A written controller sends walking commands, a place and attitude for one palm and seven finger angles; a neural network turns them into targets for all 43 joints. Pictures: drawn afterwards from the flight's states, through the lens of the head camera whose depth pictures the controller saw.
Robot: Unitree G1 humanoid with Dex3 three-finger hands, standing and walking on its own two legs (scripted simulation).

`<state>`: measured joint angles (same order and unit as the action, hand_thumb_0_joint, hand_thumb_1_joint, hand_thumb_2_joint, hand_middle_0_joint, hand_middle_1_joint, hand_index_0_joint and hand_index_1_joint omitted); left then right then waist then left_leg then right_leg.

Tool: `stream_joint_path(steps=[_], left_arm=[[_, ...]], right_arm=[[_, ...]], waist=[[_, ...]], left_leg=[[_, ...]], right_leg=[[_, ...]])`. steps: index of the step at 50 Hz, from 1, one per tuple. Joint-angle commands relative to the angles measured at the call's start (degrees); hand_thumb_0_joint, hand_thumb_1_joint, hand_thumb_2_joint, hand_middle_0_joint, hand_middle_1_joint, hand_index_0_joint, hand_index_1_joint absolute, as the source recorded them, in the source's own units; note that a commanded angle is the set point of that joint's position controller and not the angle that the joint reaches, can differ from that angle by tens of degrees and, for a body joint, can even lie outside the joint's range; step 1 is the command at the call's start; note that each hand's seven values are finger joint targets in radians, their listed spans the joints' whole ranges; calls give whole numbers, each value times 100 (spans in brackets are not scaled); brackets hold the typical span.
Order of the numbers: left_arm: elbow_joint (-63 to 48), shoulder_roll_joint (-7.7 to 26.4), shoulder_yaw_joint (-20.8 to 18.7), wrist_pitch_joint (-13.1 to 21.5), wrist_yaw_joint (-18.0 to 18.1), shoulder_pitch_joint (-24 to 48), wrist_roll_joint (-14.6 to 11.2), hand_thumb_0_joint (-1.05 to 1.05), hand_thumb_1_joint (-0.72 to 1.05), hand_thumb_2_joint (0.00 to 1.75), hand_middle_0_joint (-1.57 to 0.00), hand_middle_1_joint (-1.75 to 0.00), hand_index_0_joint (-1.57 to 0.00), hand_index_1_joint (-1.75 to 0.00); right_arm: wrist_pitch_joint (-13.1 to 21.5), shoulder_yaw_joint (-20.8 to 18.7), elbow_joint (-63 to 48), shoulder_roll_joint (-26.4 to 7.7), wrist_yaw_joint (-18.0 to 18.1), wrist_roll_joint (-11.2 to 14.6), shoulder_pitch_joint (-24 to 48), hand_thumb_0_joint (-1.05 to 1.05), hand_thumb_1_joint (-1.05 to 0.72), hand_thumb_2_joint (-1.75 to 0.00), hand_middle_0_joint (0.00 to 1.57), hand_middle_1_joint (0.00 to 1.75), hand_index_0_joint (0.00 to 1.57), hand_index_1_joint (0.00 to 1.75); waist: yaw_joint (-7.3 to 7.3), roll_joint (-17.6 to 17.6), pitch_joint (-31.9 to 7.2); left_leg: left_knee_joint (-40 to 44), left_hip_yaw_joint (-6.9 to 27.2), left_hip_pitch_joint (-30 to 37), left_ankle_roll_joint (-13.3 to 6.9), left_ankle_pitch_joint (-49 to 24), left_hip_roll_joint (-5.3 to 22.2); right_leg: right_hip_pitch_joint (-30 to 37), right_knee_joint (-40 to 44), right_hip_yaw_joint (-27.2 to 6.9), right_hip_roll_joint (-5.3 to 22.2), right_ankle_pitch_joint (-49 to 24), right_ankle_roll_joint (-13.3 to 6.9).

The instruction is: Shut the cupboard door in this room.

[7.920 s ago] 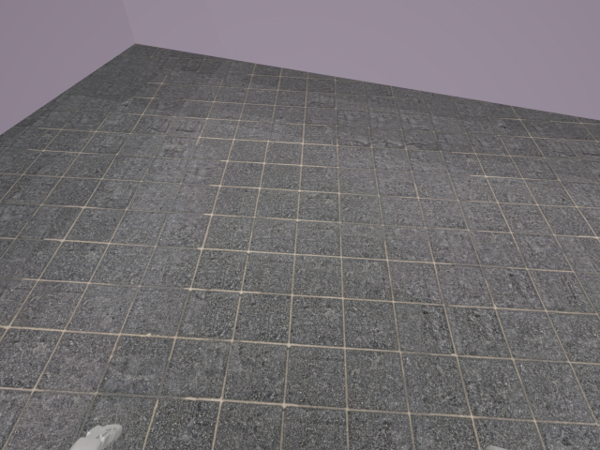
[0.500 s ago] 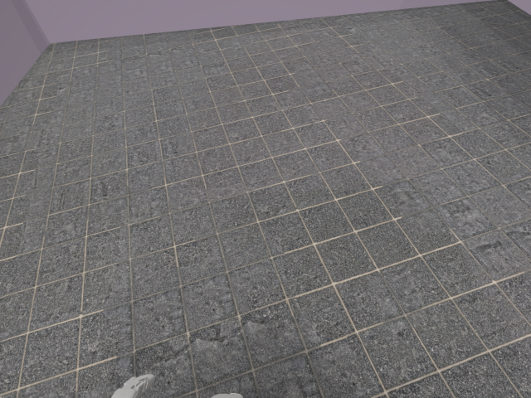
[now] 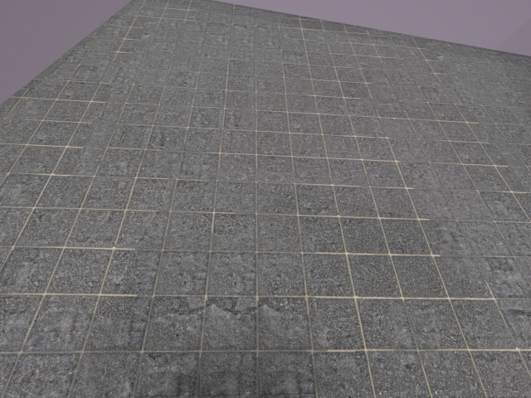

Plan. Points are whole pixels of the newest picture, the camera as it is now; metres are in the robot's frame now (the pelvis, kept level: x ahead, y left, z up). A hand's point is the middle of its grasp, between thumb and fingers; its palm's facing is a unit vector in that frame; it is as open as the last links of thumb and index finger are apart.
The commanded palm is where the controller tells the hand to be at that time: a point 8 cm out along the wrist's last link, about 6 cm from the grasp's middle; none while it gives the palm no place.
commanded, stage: turn or walk to find it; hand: left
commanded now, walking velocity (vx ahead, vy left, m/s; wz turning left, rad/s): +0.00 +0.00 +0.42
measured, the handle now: out of the picture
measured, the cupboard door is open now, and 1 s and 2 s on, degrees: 100 100 100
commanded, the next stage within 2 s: stand and wait in 1.60 s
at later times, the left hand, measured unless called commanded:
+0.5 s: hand out of the picture +0.03 +0.16 -0.13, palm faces +0.21 -0.94 -0.27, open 7.3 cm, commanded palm none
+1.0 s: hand out of the picture -0.14 +0.19 -0.17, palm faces +0.46 -0.86 -0.23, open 7.3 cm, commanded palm none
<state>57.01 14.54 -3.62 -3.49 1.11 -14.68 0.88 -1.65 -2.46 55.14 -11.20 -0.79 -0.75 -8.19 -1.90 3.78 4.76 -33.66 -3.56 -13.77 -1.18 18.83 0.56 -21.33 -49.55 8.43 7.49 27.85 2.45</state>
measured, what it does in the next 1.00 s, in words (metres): steps on the spot, turning left: right foot, then left foot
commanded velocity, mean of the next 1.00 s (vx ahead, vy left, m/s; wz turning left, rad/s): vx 0.00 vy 0.00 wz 0.42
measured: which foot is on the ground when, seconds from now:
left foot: down 0.00-0.40, up 0.42-0.84, down 0.86-1.00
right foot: up 0.00-0.36, down 0.38-0.86, up 0.88-1.00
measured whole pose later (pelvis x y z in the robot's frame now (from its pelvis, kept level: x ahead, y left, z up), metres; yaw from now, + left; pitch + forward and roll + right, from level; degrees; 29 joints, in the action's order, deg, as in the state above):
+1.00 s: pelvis -0.08 -0.02 +0.01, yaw +25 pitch -1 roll -1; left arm 57.3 15.1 -3.9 -4.2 0.7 -13.4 0.9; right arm -1.4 -2.0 54.8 -10.6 -0.2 -0.9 -8.9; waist -1.2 2.7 4.0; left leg -30.6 -2.0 -13.0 -1.4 16.4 0.6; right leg -24.7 -58.5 5.6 5.8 26.2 3.4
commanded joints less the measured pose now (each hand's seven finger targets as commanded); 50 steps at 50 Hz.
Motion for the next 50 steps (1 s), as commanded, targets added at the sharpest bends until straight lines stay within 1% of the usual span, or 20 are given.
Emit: stream_joint_path(steps=[1,5,13,17,18,19,20,21,22,23,26,31,38,41,42,43,44,45,47,50], left_arm=[[-547,419,-108,117,-28,424,21,0,90,90,-20,-30,-20,-30],[-454,368,-88,152,-48,247,3,0,90,90,-20,-30,-20,-30],[-767,208,-32,176,0,617,-36,0,90,90,-20,-30,-20,-30],[-643,272,-59,260,15,45,-66,0,90,90,-20,-30,-20,-30],[-590,417,-96,315,35,-164,-45,0,90,90,-20,-30,-20,-30],[-595,902,-181,384,80,-323,46,0,90,90,-20,-30,-20,-30],[-665,1264,-238,387,97,-303,72,0,90,90,-20,-30,-20,-30],[-750,1134,-196,351,105,-139,31,0,90,90,-20,-30,-20,-30],[-847,913,-198,380,118,337,17,0,90,90,-20,-30,-20,-30],[-932,810,-163,363,100,642,7,0,90,90,-20,-30,-20,-30],[-947,498,-50,421,91,763,5,0,90,90,-20,-30,-20,-30],[-687,590,-75,429,100,87,32,0,90,90,-20,-30,-20,-30],[-479,923,-197,366,85,-167,101,0,90,90,-20,-30,-20,-30],[-427,895,-205,317,61,6,30,0,90,90,-20,-30,-20,-30],[-468,735,-171,275,44,10,-23,0,90,90,-20,-30,-20,-30],[-673,356,-95,235,11,39,-61,0,90,90,-20,-30,-20,-30],[-806,290,-4,169,25,434,0,0,90,90,-20,-30,-20,-30],[-784,343,-46,127,23,504,16,0,90,90,-20,-30,-20,-30],[-640,430,-101,86,-7,617,14,0,90,90,-20,-30,-20,-30],[-472,375,-89,143,-65,320,8,0,90,90,-20,-30,-20,-30]], right_arm=[[80,-220,-286,-1135,209,-51,-278,0,-90,-90,20,30,20,30],[141,-218,-325,-1123,202,-16,-343,0,-90,-90,20,30,20,30],[56,-326,-359,-1173,155,-82,-487,0,-90,-90,20,30,20,30],[23,-358,-449,-1158,128,-57,-246,0,-90,-90,20,30,20,30],[23,-351,-468,-1015,113,-20,-251,0,-90,-90,20,30,20,30],[21,-299,-536,-665,73,38,-356,0,-90,-90,20,30,20,30],[7,-283,-709,-549,82,1,-173,0,-90,-90,20,30,20,30],[-55,-354,-673,-791,72,-37,-110,0,-90,-90,20,30,20,30],[-152,-384,-477,-815,43,-67,-372,0,-90,-90,20,30,20,30],[-192,-402,-352,-801,17,-76,-483,0,-90,-90,20,30,20,30],[-191,-359,-142,-673,-30,-74,-789,0,-90,-90,20,30,20,30],[-189,-300,-180,-606,-20,-58,-434,0,-90,-90,20,30,20,30],[-61,-171,-293,-474,11,26,-94,0,-90,-90,20,30,20,30],[29,-173,-171,-572,35,25,-612,0,-90,-90,20,30,20,30],[81,-228,-130,-820,31,10,-809,0,-90,-90,20,30,20,30],[121,-354,-157,-1386,60,-41,-954,0,-90,-90,20,30,20,30],[52,-386,-110,-1625,89,-25,-1126,0,-90,-90,20,30,20,30],[50,-352,-112,-1495,120,-55,-983,0,-90,-90,20,30,20,30],[61,-268,-243,-1216,193,-64,-403,0,-90,-90,20,30,20,30],[119,-221,-336,-1117,200,-41,-207,0,-90,-90,20,30,20,30]], waist=[[296,-1597,-346],[229,-1126,-535],[389,-1330,-573],[80,-1308,-762],[-12,-912,-883],[-89,415,-976],[-162,1445,-704],[-108,748,-589],[137,923,-406],[262,638,-190],[408,453,-134],[90,450,-297],[-118,668,-652],[214,430,-882],[354,-322,-1026],[445,-1977,-896],[567,-1962,-740],[521,-1663,-677],[374,-1807,-241],[214,-1257,-373]], left_leg=[[1563,1528,527,-695,-2800,1470],[1511,1285,796,-665,-3195,1244],[1376,1997,573,-863,-2672,1273],[941,2032,-160,-605,-2348,959],[588,1885,-616,-348,-1755,670],[-402,1239,-1637,47,-284,53],[-1675,672,-2130,293,1413,-444],[-2596,938,-1872,240,1340,-209],[-3126,1076,-1813,243,919,-96],[-3513,938,-1801,281,627,-65],[-3711,668,-1801,441,21,62],[-2977,473,-1791,570,231,166],[-952,-21,-911,469,851,164],[725,-131,215,364,-462,101],[1253,276,954,242,-1216,406],[1510,2129,1503,-326,-2762,1807],[1589,2243,1041,-727,-3385,2265],[1641,2048,675,-883,-2782,2158],[1710,1784,271,-754,-2196,1644],[1576,1390,498,-679,-2658,1305]], right_leg=[[-1018,-1455,-695,-42,-243,124],[-913,-1365,-664,-130,-592,245],[-286,319,-638,-372,-150,213],[1019,1962,-507,-546,-1169,139],[1715,2755,-652,-348,-1670,100],[2509,3307,-1793,826,-1568,-225],[2022,3476,-2893,1970,-2171,-850],[1239,3520,-2575,2012,-1881,-1136],[729,3788,-2247,1674,-821,-1013],[516,3831,-2002,1422,-528,-874],[766,3462,-975,958,-1713,-711],[1425,3275,-848,1120,-2425,-883],[1724,2692,-670,1440,-3544,-1107],[1300,1921,-222,1215,-3374,-641],[705,1211,65,907,-2709,-329],[-841,99,290,136,-217,110],[-924,-674,-162,-36,803,138],[-821,-1046,-462,12,643,87],[-983,-1375,-674,10,1,111],[-899,-1372,-637,-112,-466,185]])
